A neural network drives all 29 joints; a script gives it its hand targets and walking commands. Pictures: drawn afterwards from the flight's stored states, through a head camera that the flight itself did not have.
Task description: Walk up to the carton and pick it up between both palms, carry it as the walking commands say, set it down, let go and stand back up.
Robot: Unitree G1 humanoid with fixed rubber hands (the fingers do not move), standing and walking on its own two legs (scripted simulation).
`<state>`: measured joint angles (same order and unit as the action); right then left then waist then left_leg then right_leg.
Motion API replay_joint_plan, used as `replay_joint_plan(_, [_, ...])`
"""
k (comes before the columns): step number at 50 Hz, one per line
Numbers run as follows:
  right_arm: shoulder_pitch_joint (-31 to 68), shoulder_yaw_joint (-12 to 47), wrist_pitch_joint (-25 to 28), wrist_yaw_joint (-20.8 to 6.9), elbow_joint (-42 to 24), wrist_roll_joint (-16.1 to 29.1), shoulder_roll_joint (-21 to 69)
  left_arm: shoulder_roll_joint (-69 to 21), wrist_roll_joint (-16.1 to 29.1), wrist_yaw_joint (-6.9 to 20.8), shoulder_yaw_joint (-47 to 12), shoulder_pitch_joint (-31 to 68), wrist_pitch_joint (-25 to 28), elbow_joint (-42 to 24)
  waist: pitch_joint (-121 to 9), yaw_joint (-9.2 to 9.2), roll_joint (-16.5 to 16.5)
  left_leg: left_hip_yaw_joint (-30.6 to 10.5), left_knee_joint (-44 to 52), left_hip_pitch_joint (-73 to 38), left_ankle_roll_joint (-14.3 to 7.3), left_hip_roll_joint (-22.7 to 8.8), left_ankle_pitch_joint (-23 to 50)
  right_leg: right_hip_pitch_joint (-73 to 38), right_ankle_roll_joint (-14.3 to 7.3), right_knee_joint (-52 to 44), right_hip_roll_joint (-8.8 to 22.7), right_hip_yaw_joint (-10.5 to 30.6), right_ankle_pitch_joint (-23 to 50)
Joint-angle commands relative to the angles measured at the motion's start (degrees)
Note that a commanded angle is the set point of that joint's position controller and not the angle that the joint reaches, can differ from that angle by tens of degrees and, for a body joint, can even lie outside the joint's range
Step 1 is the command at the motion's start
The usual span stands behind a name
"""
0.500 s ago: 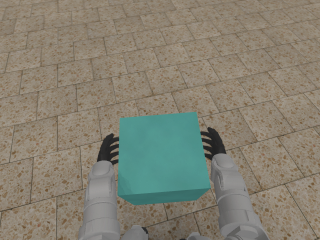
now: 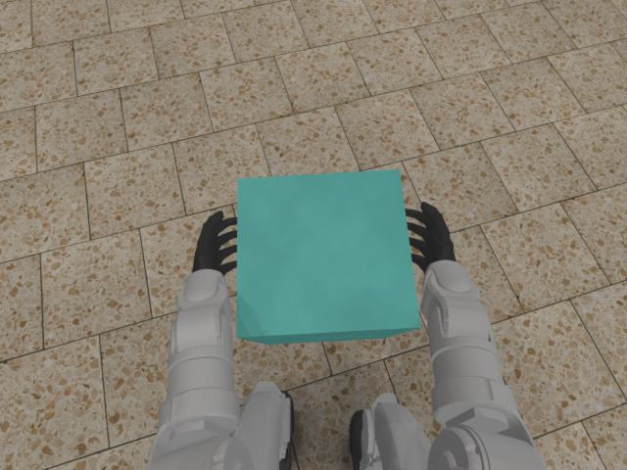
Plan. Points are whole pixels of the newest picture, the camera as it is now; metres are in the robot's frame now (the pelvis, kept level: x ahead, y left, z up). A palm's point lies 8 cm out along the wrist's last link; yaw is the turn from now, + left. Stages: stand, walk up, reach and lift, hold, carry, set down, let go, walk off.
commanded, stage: set down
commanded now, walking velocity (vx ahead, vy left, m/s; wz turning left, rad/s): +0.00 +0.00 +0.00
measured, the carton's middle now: (322, 270) +0.40 +0.02 -0.13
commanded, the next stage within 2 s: none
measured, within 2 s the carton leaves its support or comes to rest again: neither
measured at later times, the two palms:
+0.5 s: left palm (226, 272) +0.40 +0.17 -0.15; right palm (416, 265) +0.41 -0.13 -0.14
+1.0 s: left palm (232, 270) +0.43 +0.18 -0.23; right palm (398, 266) +0.44 -0.12 -0.22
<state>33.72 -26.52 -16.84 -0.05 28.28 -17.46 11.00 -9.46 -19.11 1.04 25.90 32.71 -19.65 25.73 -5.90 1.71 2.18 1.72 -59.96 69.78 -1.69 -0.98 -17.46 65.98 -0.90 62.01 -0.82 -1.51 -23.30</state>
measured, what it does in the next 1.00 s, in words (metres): lowers itself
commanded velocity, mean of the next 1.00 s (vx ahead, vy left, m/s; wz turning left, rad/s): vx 0.00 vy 0.00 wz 0.00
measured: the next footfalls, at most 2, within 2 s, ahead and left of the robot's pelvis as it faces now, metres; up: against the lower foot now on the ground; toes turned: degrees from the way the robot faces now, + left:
none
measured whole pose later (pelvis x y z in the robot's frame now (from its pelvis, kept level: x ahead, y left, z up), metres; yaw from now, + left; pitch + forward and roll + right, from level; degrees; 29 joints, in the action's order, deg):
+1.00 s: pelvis -0.02 -0.01 -0.15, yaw -2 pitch +43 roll -1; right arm 51.3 -26.1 -16.2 5.7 36.7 -11.2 5.7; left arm 0.4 -13.6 -0.5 25.2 51.2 -19.0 36.3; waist -11.2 2.4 3.6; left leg 0.3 -93.2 111.1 -0.9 -1.5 -25.5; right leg 107.2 -0.9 95.9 -3.2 -1.2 -32.1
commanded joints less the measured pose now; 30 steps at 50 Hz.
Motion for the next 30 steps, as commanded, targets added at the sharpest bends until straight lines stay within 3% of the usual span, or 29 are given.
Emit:
replay_joint_plan(1, [31.1,33.7,0.7,-15.5,5.8,7.5,52.7,-53.0,8.5,13.4,-34.3,30.5,1.4,4.6,-41.4,0.95,-3.2,-7.0,2.2,-32.9,1.4,7.1,11.7,-3.1,-0.7,-5.0,-7.5,4.4,7.5])
replay_joint_plan(14, [34.8,33.9,0.5,-14.4,6.7,8.5,53.1,-52.2,10.0,12.1,-35.3,35.7,1.6,4.4,-49.0,0.88,-2.6,-5.4,-6.9,-23.4,1.8,7.8,13.2,5.8,0.1,3.6,-8.9,3.3,8.5])
replay_joint_plan(30, [43.4,34.6,1.0,-9.9,7.7,11.8,52.2,-47.1,12.6,11.5,-34.3,43.6,2.4,7.7,-55.8,2.41,-1.0,-2.2,-18.1,-8.0,1.7,8.9,8.5,13.8,1.7,13.8,-10.1,2.9,5.1])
